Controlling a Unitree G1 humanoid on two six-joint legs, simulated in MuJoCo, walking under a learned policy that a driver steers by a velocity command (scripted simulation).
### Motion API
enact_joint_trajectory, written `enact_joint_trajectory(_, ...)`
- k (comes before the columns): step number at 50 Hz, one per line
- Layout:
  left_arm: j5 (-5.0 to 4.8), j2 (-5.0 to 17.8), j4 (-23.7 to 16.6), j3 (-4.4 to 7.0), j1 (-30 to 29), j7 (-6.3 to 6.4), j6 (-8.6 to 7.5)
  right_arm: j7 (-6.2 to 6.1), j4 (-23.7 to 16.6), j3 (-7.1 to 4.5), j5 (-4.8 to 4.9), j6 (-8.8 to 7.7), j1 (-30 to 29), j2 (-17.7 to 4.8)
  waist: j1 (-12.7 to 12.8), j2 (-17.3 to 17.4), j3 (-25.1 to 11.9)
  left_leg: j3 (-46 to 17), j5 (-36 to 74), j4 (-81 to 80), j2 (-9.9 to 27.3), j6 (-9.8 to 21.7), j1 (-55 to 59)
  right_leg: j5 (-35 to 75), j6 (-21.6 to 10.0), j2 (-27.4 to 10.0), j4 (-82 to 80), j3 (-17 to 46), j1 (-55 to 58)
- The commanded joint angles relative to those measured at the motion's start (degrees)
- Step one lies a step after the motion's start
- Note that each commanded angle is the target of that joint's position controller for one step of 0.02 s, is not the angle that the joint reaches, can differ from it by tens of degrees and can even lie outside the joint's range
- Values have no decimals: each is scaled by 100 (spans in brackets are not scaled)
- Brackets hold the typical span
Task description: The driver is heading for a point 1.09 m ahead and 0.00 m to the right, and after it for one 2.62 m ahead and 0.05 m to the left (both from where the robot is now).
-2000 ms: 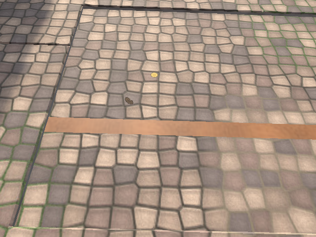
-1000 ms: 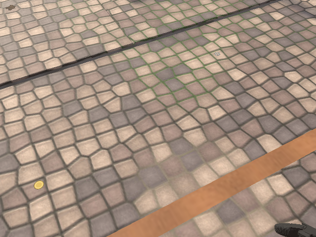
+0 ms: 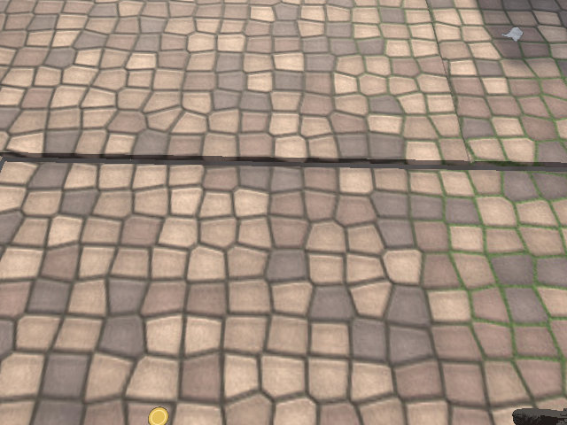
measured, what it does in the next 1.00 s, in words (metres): walks ahead: right foot, then left foot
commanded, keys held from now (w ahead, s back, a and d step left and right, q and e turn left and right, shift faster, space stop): w+q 0.18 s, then w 0.82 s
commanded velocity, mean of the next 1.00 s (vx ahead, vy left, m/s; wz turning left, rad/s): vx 0.50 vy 0.00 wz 0.24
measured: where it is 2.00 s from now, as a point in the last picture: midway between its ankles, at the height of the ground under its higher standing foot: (269, 189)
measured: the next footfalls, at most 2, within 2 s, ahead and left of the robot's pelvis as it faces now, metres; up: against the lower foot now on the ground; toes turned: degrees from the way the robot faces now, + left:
right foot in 0.42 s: +0.42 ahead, -0.10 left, +0.00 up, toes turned +12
left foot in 0.96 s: +0.66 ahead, +0.19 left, +0.00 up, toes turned +13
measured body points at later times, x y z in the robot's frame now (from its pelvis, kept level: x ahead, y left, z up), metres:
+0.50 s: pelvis +0.29 -0.03 +0.01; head +0.31 -0.03 +0.46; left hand +0.43 +0.26 -0.07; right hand +0.39 -0.30 -0.11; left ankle +0.11 +0.07 -0.65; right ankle +0.38 -0.11 -0.72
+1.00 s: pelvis +0.54 +0.07 +0.01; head +0.58 +0.08 +0.45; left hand +0.48 +0.34 -0.13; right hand +0.82 -0.11 -0.06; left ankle +0.62 +0.18 -0.72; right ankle +0.39 -0.11 -0.67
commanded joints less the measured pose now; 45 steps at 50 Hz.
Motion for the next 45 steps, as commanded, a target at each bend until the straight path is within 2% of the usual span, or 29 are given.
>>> enact_joint_trajectory(1,18,692,-764,71,-507,7,-327,-44,-114,-283,-24,-117,1143,-928,-583,202,-1064,-2967,-3,-2023,1600,1209,3317,538,-193,-141,867,546,-3115)
enact_joint_trajectory(2,118,747,-719,117,-422,41,-275,-60,-193,-222,-73,-118,817,-764,-335,269,-858,-2523,608,-2108,1406,1113,2605,785,-166,-291,448,570,-2634)
enact_joint_trajectory(3,143,740,-711,130,-343,34,-202,-79,-272,-201,-116,-116,638,-720,-185,381,-789,-2355,901,-2241,1276,1103,2161,936,-127,-324,281,573,-2287)
enact_joint_trajectory(5,191,596,-685,107,-304,38,-101,-129,-242,-212,-98,-155,598,-744,-97,342,-745,-2070,1440,-2386,1159,1179,1757,1183,22,-249,-82,474,-2080)
enact_joint_trajectory(8,218,402,-831,32,-840,49,-56,-242,-83,-247,-51,-165,850,-844,-235,280,-528,-1738,1602,-2440,980,1093,1568,2046,209,-98,-1100,447,-2197)
enact_joint_trajectory(12,140,215,-952,-81,-1576,-66,-122,-304,137,-230,-7,-147,1163,-815,-563,452,-374,-1490,919,-2416,813,803,1517,3320,197,163,-2689,376,-1707)
enact_joint_trajectory(15,82,330,-1064,-67,-1901,-157,-189,-288,349,-219,11,-147,1478,-821,-721,480,-233,-1744,719,-2232,1049,777,1868,3361,51,218,-3126,417,-1621)
enact_joint_trajectory(17,86,448,-1107,-25,-1902,-193,-221,-289,437,-219,1,-120,1556,-816,-692,544,-187,-1977,855,-2000,1229,717,2264,2945,-111,246,-3356,426,-1620)
enact_joint_trajectory(19,85,528,-1078,17,-1648,-195,-246,-290,490,-234,-10,-72,1522,-843,-538,691,-199,-2092,1383,-1729,1310,620,2513,2442,-298,316,-3512,303,-1312)
enact_joint_trajectory(20,107,607,-964,78,-1232,-170,-261,-290,480,-212,-8,-52,1442,-792,-301,679,-382,-1982,2078,-1321,1134,518,2535,2430,-439,436,-3737,146,-725)
enact_joint_trajectory(21,162,803,-822,168,-542,-138,-281,-285,431,-142,-45,-49,1389,-621,18,535,-949,-1715,2467,-385,816,349,2288,2650,-687,165,-3619,357,396)
enact_joint_trajectory(22,220,1194,-740,265,328,-119,-282,-298,328,-34,-132,-78,1664,-367,206,-269,-1854,-1296,1245,1343,291,64,1085,2783,-1223,-859,-3366,1603,2220)
enact_joint_trajectory(23,154,1355,-477,338,823,-176,-204,-299,331,48,15,-155,2256,-111,75,-1928,-2307,-893,-1970,3011,-409,-312,-779,1165,-1937,-1755,-4208,4070,3538)
enact_joint_trajectory(24,-6,855,-485,202,813,-193,-189,-292,371,-43,81,-187,1870,-625,260,-1211,-1757,-1260,-2049,3582,-113,-303,-1484,-110,-1769,-1714,-4582,4361,3281)
enact_joint_trajectory(25,11,650,-537,128,431,-167,-153,-279,236,-97,89,-194,1216,-804,284,-698,-998,-1061,-1527,3602,145,-288,-1700,7,-1546,-1537,-4681,3557,2550)
enact_joint_trajectory(26,92,575,-599,77,123,-156,-118,-276,154,-79,9,-204,871,-746,163,-330,-612,-830,-1103,3374,381,-296,-1556,613,-1469,-1309,-4793,2967,1844)
enact_joint_trajectory(27,135,477,-602,38,-61,-149,-107,-261,115,-88,-57,-219,753,-660,24,-297,-391,-761,-807,3026,563,-317,-1389,1159,-1465,-1117,-4927,2594,1360)
enact_joint_trajectory(28,177,402,-605,1,-147,-139,-120,-243,134,-89,-63,-215,838,-568,-118,-454,-390,-729,-623,2798,695,-335,-1086,1578,-1415,-939,-5042,2277,1070)
enact_joint_trajectory(29,161,364,-583,-11,-166,-137,-131,-232,176,-75,-46,-200,936,-467,-181,-571,-426,-660,-553,2622,731,-369,-915,1866,-1422,-823,-5142,2035,937)
enact_joint_trajectory(31,100,479,-497,13,-86,-117,-159,-231,162,-37,-64,-172,882,-318,-212,-576,-404,-525,-418,2248,779,-461,-924,2463,-1513,-801,-5288,1678,791)
enact_joint_trajectory(33,77,639,-406,54,15,-78,-142,-238,50,8,-98,-182,526,-228,-141,-449,-310,-449,49,1630,828,-556,-1086,2874,-1541,-795,-5420,1390,796)
enact_joint_trajectory(37,20,736,-222,60,293,-37,-63,-170,-74,77,-75,-251,-184,-75,111,-419,-201,-273,1268,234,703,-581,-780,3137,-1322,-562,-5444,777,825)
enact_joint_trajectory(41,-18,807,4,64,702,-28,31,-57,-266,78,-1,-306,-819,-108,320,-421,-24,-186,1510,-477,536,-505,-623,3052,-1266,-763,-5303,778,1182)
enact_joint_trajectory(43,-33,864,85,87,766,-5,99,6,-356,58,8,-333,-967,-174,273,-457,35,-202,1173,-709,490,-369,-652,3259,-1198,-946,-5124,848,1538)
enact_joint_trajectory(45,-37,972,115,125,692,30,157,30,-323,2,-9,-353,-733,-318,53,-536,-109,-120,779,-895,368,-203,-200,4040,-1085,-1012,-4745,824,1771)
Over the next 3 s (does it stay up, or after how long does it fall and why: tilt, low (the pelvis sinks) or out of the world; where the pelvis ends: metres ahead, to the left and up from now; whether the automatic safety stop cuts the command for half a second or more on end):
stays up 1.09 0.04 0.03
